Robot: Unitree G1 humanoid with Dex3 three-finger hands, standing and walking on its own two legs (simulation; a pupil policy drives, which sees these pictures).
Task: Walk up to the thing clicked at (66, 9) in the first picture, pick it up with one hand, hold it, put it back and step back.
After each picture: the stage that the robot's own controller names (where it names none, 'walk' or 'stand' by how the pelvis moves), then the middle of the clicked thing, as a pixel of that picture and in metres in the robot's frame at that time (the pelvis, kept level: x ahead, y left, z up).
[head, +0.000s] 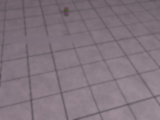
stand; (66, 11) +2.09 +0.18 -0.72
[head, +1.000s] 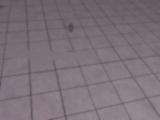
walk; (71, 27) +1.95 +0.05 -0.70
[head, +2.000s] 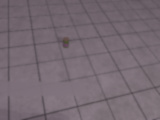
walk; (66, 42) +1.33 +0.05 -0.72
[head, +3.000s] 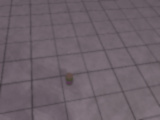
walk; (69, 79) +0.84 +0.06 -0.71
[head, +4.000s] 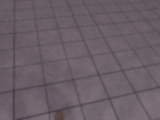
walk; (59, 118) +0.50 +0.10 -0.71
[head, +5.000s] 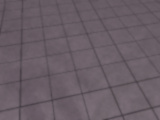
stand; out of the picture +0.34 +0.11 -0.71
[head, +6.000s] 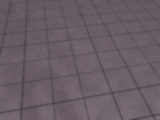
stand; out of the picture +0.33 +0.08 -0.72
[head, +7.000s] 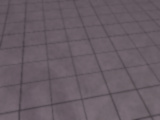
stand; out of the picture +0.33 +0.10 -0.73
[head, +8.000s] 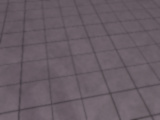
stand; out of the picture +0.32 +0.10 -0.73
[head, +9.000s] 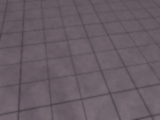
stand; out of the picture +0.31 +0.10 -0.73
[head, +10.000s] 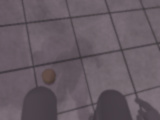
go down; (49, 77) +0.39 +0.13 -0.39
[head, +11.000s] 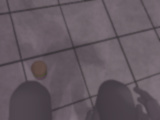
go down; (39, 70) +0.40 +0.15 -0.31
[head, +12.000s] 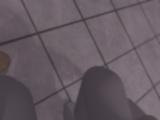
close in; out of the picture +0.39 +0.18 -0.23
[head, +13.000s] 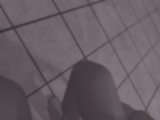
close; out of the picture +0.40 +0.19 -0.22
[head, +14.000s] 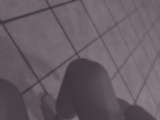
close; out of the picture +0.40 +0.20 -0.22
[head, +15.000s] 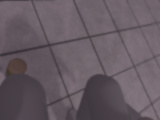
lift; (15, 70) +0.39 +0.17 -0.26
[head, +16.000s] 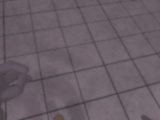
hold; out of the picture +0.36 +0.10 -0.59
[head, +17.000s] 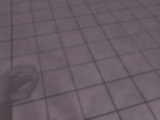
hold; out of the picture +0.33 +0.11 -0.68
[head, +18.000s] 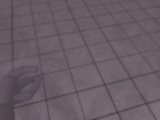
stand; out of the picture +0.33 +0.11 -0.68
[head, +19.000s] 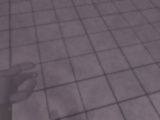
stand; out of the picture +0.34 +0.11 -0.65
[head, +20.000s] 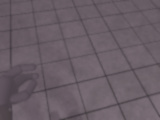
stand; out of the picture +0.33 +0.11 -0.65
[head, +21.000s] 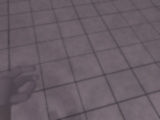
stand; out of the picture +0.33 +0.11 -0.65
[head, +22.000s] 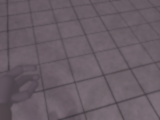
stand; out of the picture +0.33 +0.11 -0.66
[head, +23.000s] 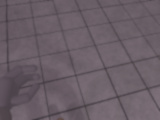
stand; out of the picture +0.34 +0.10 -0.63
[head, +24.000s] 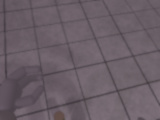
stand; (59, 118) +0.35 +0.11 -0.60
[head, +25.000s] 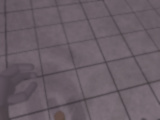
stand; (60, 118) +0.35 +0.11 -0.60
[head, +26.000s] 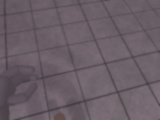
hold; out of the picture +0.34 +0.11 -0.62
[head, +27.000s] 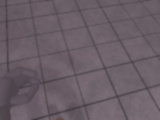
hold; out of the picture +0.34 +0.11 -0.63
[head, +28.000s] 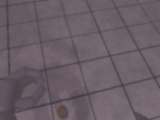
hold; (62, 112) +0.36 +0.11 -0.57
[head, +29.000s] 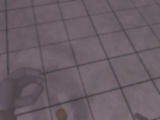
hold; (61, 115) +0.36 +0.11 -0.58
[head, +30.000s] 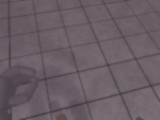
hold; out of the picture +0.35 +0.11 -0.60
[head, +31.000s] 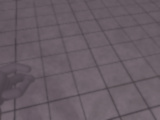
hold; out of the picture +0.32 +0.10 -0.68
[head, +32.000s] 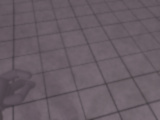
close; out of the picture +0.33 +0.11 -0.68
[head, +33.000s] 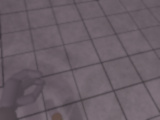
close; (57, 119) +0.34 +0.11 -0.63
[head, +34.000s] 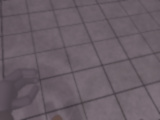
close; out of the picture +0.34 +0.10 -0.62
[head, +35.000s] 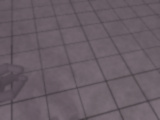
hold; out of the picture +0.33 +0.10 -0.66
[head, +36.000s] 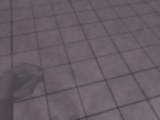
close; out of the picture +0.33 +0.11 -0.68
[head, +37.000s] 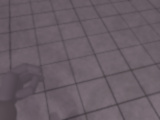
close; out of the picture +0.33 +0.11 -0.67
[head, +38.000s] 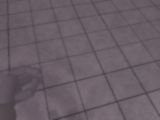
close; out of the picture +0.34 +0.11 -0.65
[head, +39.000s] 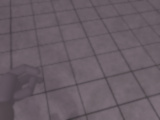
close; out of the picture +0.33 +0.11 -0.67
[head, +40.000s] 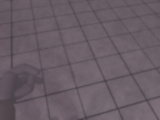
stand; out of the picture +0.33 +0.11 -0.67
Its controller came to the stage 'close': yes
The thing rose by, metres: 0.00
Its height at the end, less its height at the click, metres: +0.00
